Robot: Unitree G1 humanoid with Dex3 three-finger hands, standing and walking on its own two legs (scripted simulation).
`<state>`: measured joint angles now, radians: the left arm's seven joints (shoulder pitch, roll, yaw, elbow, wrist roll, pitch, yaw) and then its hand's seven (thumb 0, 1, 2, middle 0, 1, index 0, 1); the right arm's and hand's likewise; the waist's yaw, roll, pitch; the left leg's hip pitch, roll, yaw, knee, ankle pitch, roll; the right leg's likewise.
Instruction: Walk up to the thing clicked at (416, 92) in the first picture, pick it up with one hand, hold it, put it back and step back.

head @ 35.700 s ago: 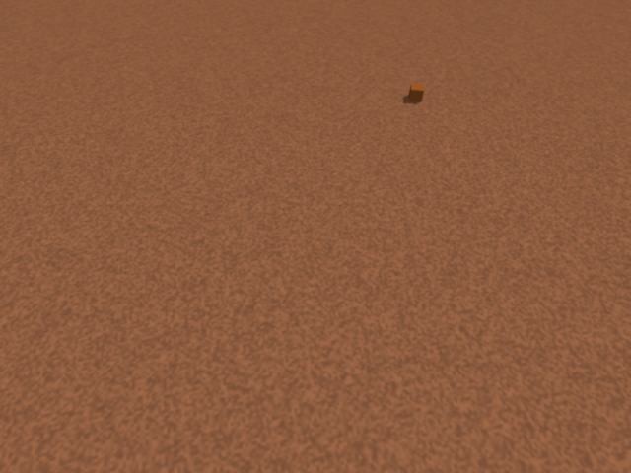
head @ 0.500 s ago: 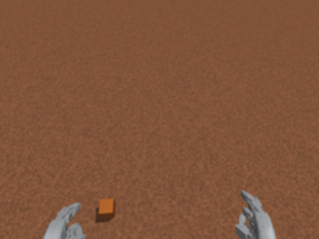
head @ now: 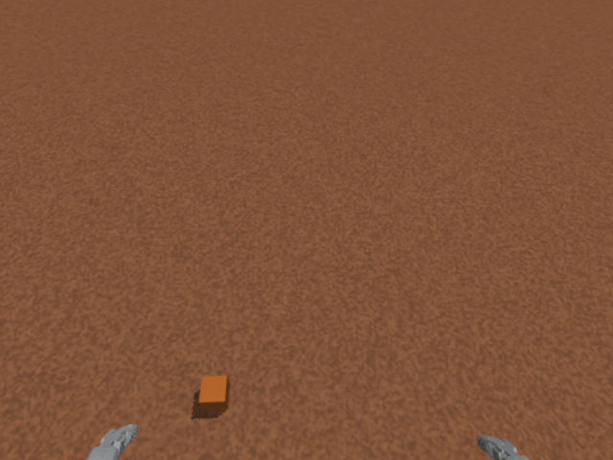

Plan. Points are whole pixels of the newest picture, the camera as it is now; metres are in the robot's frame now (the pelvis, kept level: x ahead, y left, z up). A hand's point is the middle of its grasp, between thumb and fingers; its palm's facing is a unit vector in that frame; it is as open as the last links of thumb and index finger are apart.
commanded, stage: stand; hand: left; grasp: from above
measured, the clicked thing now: (215, 392) +0.42 +0.26 -0.72
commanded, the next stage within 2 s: none
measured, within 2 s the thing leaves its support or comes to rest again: neither
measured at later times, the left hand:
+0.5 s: hand out of the picture +0.04 +0.24 -0.14, palm faces +0.04 -0.94 -0.33, open 7.4 cm
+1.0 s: hand out of the picture +0.06 +0.24 -0.13, palm faces +0.02 -0.94 -0.33, open 7.4 cm
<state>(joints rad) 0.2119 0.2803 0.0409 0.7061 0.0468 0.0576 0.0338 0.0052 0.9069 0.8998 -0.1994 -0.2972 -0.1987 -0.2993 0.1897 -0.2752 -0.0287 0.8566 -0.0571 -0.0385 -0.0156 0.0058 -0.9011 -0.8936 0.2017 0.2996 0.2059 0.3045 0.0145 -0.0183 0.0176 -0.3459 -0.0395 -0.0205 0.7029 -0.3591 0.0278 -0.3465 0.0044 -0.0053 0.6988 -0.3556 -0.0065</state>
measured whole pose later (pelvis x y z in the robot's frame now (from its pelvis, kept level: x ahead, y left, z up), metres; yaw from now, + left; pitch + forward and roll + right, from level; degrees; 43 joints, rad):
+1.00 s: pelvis +0.00 +0.00 +0.03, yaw +1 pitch -3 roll +0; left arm 0.12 0.30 0.03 1.18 0.02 0.00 0.02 0.00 0.91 0.90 -0.20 -0.30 -0.20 -0.30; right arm 0.14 -0.31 -0.01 1.14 -0.02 -0.01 -0.01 0.00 -0.90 -0.89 0.20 0.30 0.20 0.30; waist 0.00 0.01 0.06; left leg -0.10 -0.03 -0.04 0.33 -0.17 0.02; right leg -0.09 0.01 -0.01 0.32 -0.17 -0.01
